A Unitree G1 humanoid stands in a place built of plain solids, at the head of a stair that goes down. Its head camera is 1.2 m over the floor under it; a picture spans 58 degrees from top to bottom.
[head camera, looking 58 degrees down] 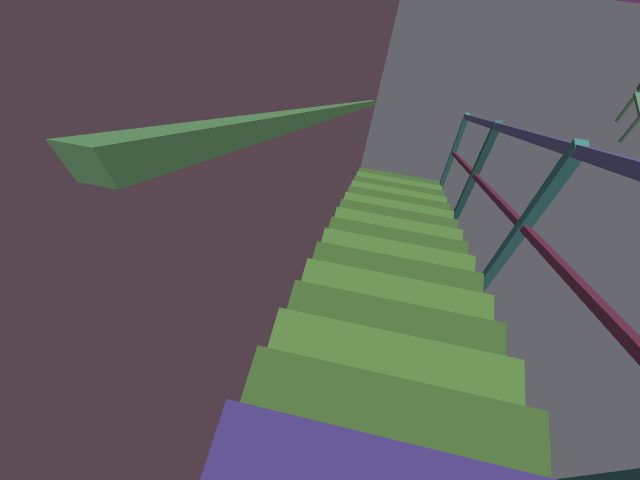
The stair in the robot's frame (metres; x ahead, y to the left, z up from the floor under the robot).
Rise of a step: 0.17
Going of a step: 0.21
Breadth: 0.91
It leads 13 degrees to the right of straight ahead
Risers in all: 16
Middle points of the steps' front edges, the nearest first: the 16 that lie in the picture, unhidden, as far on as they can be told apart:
0.15 -0.20 0.00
0.35 -0.24 -0.17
0.56 -0.29 -0.34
0.76 -0.34 -0.51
0.97 -0.38 -0.68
1.17 -0.43 -0.84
1.37 -0.47 -1.01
1.58 -0.52 -1.18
1.78 -0.57 -1.35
1.99 -0.61 -1.52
2.19 -0.66 -1.69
2.39 -0.71 -1.86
2.60 -0.75 -2.03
2.80 -0.80 -2.20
3.00 -0.85 -2.37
3.21 -0.89 -2.53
